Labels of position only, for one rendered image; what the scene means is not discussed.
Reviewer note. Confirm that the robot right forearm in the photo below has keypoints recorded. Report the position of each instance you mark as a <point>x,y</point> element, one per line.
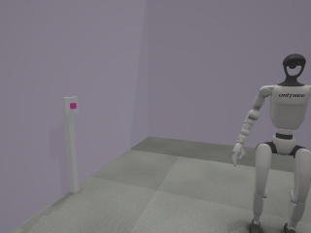
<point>245,130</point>

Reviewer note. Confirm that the button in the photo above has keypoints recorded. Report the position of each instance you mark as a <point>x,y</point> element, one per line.
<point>73,105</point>

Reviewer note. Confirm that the right robot upper arm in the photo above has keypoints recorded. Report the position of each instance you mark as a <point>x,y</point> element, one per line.
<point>263,92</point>

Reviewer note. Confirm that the panel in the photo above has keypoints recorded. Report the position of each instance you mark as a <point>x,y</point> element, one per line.
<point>70,141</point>

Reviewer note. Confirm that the right robot hand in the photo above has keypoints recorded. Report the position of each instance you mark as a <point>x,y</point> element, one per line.
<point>237,148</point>

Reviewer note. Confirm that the robot thigh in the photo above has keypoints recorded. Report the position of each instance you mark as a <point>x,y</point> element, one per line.
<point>302,175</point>
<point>262,166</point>

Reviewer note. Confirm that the left robot thigh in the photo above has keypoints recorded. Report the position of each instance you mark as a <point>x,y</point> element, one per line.
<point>302,175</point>

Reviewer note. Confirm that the right robot thigh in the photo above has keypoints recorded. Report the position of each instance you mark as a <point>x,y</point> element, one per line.
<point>262,166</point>

